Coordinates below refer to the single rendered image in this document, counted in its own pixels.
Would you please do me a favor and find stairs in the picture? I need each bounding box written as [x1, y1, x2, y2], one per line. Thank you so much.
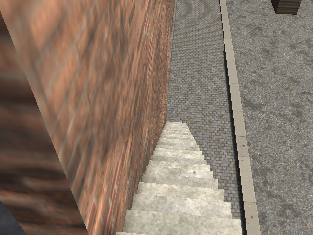
[115, 121, 243, 235]

